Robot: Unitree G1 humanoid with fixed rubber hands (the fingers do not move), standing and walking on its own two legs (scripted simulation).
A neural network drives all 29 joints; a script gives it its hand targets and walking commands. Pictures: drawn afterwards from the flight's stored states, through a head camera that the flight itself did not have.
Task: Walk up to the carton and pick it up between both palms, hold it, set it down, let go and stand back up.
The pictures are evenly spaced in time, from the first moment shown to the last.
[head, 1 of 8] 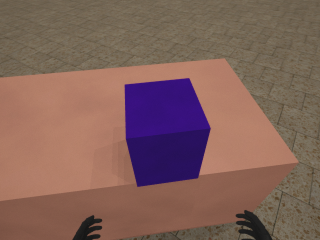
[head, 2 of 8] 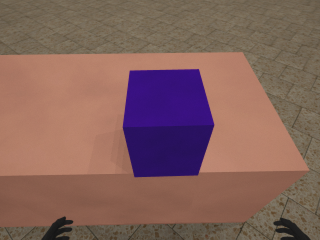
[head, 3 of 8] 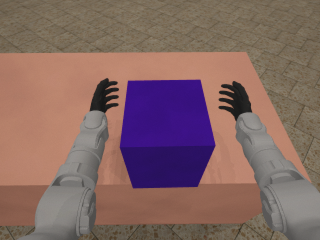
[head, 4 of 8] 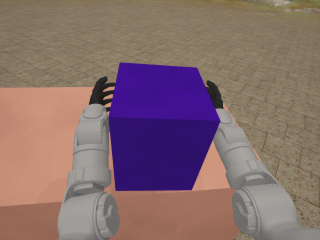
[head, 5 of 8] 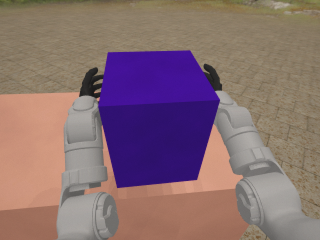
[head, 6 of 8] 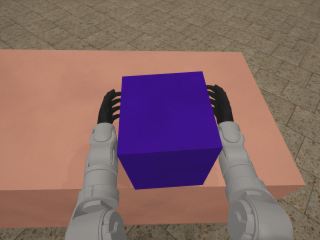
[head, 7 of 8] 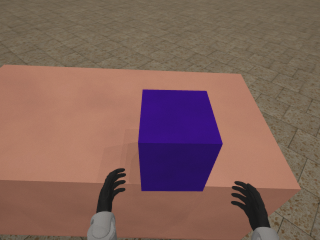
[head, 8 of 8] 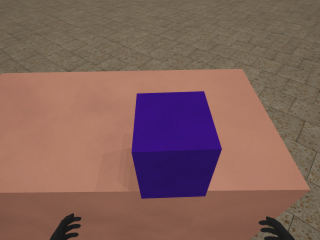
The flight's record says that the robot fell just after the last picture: no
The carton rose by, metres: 0.23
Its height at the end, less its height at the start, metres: +0.00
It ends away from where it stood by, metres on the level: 0.03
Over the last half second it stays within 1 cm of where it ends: yes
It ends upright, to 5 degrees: yes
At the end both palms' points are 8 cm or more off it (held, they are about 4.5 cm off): yes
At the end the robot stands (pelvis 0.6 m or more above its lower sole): yes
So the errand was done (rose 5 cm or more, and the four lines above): yes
